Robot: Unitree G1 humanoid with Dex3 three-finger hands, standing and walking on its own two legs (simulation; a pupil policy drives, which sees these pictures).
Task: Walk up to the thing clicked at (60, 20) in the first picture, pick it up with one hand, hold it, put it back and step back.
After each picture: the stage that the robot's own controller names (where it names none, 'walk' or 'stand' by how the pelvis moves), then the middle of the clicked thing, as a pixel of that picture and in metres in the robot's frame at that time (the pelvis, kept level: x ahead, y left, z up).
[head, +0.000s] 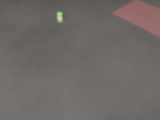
stand; (59, 17) +1.97 +0.35 -0.72
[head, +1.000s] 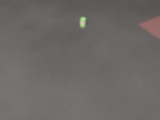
walk; (82, 22) +1.85 +0.14 -0.71
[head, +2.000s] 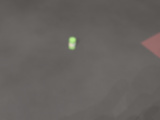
walk; (72, 43) +1.27 +0.15 -0.69
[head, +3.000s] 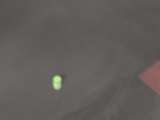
walk; (57, 82) +0.80 +0.18 -0.71
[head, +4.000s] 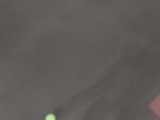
walk; out of the picture +0.46 +0.21 -0.71
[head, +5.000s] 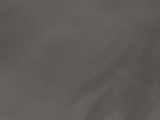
stand; out of the picture +0.32 +0.17 -0.71
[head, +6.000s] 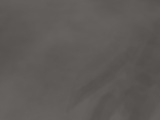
stand; out of the picture +0.31 +0.17 -0.72
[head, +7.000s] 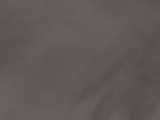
stand; out of the picture +0.31 +0.18 -0.73
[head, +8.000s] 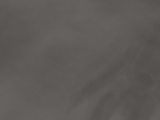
stand; out of the picture +0.30 +0.18 -0.73
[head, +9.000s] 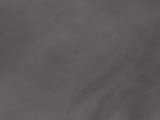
go down; out of the picture +0.30 +0.18 -0.73
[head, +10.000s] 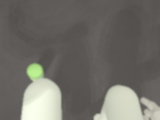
go down; (36, 73) +0.38 +0.21 -0.35
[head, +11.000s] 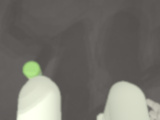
go down; (33, 72) +0.38 +0.23 -0.30
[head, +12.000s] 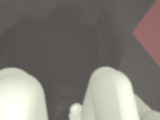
close in; out of the picture +0.35 +0.26 -0.22
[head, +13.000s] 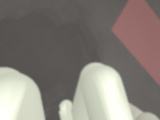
close; out of the picture +0.36 +0.26 -0.21
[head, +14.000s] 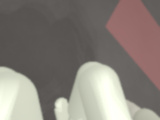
close; out of the picture +0.35 +0.27 -0.22
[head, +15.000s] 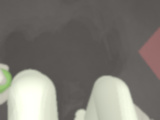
lift; out of the picture +0.29 +0.25 -0.15
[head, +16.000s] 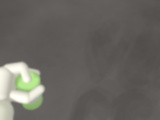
lift; (30, 91) +0.31 +0.18 +0.02
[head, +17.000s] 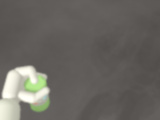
hold; (37, 93) +0.32 +0.17 +0.00
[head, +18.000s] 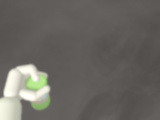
hold; (38, 92) +0.32 +0.17 -0.01
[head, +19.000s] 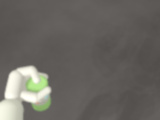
hold; (39, 93) +0.32 +0.16 -0.01
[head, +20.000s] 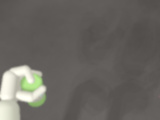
crouch; (34, 90) +0.33 +0.17 -0.07
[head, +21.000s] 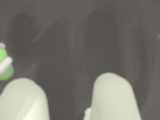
lower; out of the picture +0.40 +0.25 -0.14
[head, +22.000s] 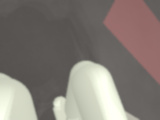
lower; out of the picture +0.39 +0.28 -0.22
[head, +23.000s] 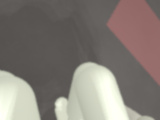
lower; out of the picture +0.38 +0.28 -0.22
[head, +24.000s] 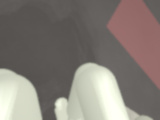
lower; out of the picture +0.37 +0.28 -0.22
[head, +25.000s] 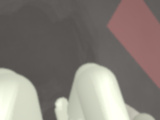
lower; out of the picture +0.37 +0.29 -0.22
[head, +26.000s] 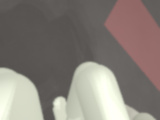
withdraw; out of the picture +0.36 +0.27 -0.22
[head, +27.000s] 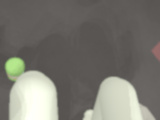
stand; (15, 70) +0.37 +0.25 -0.27
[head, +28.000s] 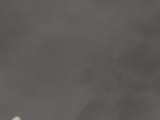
stand; out of the picture +0.32 +0.18 -0.64
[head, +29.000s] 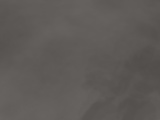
stand; out of the picture +0.34 +0.19 -0.66
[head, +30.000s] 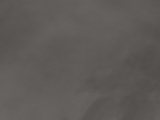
stand; out of the picture +0.34 +0.18 -0.68
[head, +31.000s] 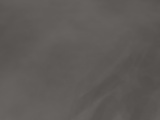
stand; out of the picture +0.34 +0.18 -0.72
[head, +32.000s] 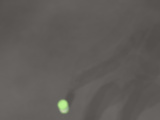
walk; (63, 106) +0.45 +0.17 -0.69
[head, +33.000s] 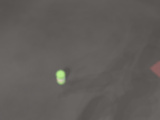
walk; (61, 77) +0.70 +0.17 -0.69
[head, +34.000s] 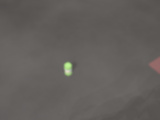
stand; (68, 69) +0.95 +0.20 -0.70
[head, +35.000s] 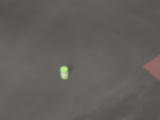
stand; (64, 72) +0.94 +0.19 -0.72
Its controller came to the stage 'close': yes
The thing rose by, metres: 0.70
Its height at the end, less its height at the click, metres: +0.00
